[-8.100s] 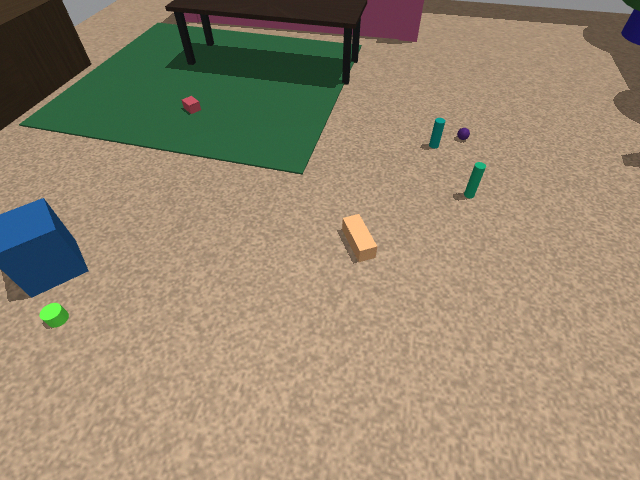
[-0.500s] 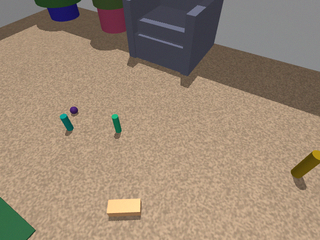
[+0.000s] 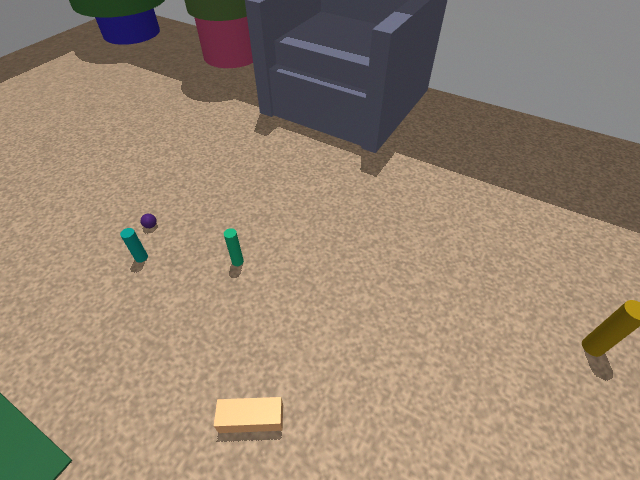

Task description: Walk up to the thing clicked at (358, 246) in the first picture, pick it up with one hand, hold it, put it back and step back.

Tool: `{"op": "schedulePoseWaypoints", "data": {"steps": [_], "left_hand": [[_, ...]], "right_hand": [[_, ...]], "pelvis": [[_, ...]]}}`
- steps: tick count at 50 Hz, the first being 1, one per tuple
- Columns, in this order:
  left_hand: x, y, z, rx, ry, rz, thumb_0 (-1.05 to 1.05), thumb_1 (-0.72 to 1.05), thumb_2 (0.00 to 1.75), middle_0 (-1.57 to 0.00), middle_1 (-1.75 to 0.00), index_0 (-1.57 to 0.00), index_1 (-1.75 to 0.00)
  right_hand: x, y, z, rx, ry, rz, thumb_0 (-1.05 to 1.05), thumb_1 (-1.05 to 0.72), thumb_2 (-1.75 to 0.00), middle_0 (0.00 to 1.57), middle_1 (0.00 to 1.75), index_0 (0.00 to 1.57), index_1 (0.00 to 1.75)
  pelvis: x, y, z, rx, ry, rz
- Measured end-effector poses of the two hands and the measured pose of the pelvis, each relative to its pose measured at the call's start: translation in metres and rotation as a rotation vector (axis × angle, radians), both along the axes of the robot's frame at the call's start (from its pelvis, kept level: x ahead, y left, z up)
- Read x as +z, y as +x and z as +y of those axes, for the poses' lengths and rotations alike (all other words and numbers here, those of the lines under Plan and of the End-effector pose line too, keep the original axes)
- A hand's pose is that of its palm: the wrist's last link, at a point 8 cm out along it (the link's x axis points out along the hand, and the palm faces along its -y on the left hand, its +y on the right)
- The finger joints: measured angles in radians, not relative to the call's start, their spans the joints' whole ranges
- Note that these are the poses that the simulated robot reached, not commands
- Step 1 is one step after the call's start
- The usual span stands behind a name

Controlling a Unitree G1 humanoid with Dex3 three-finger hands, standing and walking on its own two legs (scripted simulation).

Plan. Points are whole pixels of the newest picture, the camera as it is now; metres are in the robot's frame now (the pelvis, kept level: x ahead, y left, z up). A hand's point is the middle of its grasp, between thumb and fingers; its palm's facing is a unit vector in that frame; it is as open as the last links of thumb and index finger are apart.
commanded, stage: stand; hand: left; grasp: from above
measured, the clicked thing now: (250, 415) +0.42 +0.22 -0.75
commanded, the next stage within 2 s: rise first in 0.10 s
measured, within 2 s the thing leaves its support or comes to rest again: neither
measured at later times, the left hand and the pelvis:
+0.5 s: hand out of the picture +0.15 +0.25 -0.17, palm faces -0.05 -0.93 -0.36, open 10.1 cm; pelvis -0.02 +0.00 -0.03, yaw +0 degrees
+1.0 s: hand out of the picture +0.12 +0.26 -0.24, palm faces -0.17 -0.87 -0.47, open 14.2 cm; pelvis -0.02 +0.01 -0.10, yaw +0 degrees
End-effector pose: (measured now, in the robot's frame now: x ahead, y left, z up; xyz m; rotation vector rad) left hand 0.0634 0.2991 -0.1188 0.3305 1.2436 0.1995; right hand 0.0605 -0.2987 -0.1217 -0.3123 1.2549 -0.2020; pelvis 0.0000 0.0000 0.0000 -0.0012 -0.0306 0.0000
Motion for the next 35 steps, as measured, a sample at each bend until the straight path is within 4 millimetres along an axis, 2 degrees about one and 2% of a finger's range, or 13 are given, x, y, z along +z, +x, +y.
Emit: {"op": "schedulePoseWaypoints", "data": {"steps": [11, 13, 16, 20, 23, 28, 35], "left_hand": [[0.0, 0.001, -0.001, -0.005, -0.001, -0.004, 0.01, 0.9, 0.9, -0.2, -0.31, -0.2, -0.31], [0.0, 0.01, -0.003, 0.015, -0.005, -0.058, 0.01, 0.88, 0.91, -0.2, -0.33, -0.19, -0.33], [-0.004, 0.034, -0.006, 0.03, -0.019, -0.118, 0.01, 0.8, 0.92, -0.19, -0.41, -0.18, -0.41], [-0.013, 0.065, -0.004, -0.014, -0.026, -0.147, 0.01, 0.61, 0.93, -0.14, -0.6, -0.15, -0.6], [-0.015, 0.077, -0.003, -0.055, -0.01, -0.164, 0.01, 0.43, 0.95, -0.1, -0.77, -0.11, -0.76], [-0.022, 0.073, -0.002, -0.088, 0.017, -0.105, 0.0, 0.08, 0.97, -0.07, -0.95, -0.08, -0.93], [-0.048, 0.059, 0.004, -0.104, 0.054, -0.079, 0.0, -0.34, 0.99, -0.07, -1.05, -0.07, -1.04]], "right_hand": [[0.0, -0.002, 0.0, -0.004, 0.0, 0.002, 0.0, -0.91, -0.9, 0.2, 0.3, 0.2, 0.3], [0.001, 0.002, 0.003, -0.007, -0.002, -0.047, 0.0, -0.92, -0.9, 0.2, 0.3, 0.2, 0.3], [0.0, 0.009, 0.013, 0.004, 0.007, -0.113, 0.0, -0.93, -0.9, 0.2, 0.3, 0.2, 0.3], [-0.006, 0.013, 0.026, 0.005, 0.028, -0.167, 0.0, -0.93, -0.9, 0.2, 0.3, 0.2, 0.3], [-0.009, 0.014, 0.036, -0.01, 0.049, -0.199, 0.0, -0.94, -0.9, 0.2, 0.3, 0.2, 0.3], [-0.013, 0.021, 0.048, -0.012, 0.078, -0.25, 0.01, -0.93, -0.9, 0.2, 0.3, 0.2, 0.3], [-0.031, 0.041, 0.053, 0.034, 0.072, -0.323, 0.01, -0.92, -0.9, 0.2, 0.3, 0.2, 0.3]], "pelvis": [[0.0, -0.001, 0.0, 0.0, -0.001, -0.001], [-0.002, -0.003, 0.0, 0.007, -0.001, 0.022], [-0.007, -0.011, 0.0, 0.017, -0.003, 0.055], [-0.018, -0.018, -0.001, 0.011, -0.005, 0.119], [-0.023, -0.019, 0.0, 0.005, -0.006, 0.14], [-0.031, -0.016, 0.005, 0.003, -0.011, 0.173], [-0.058, -0.017, 0.009, 0.005, -0.018, 0.247]]}}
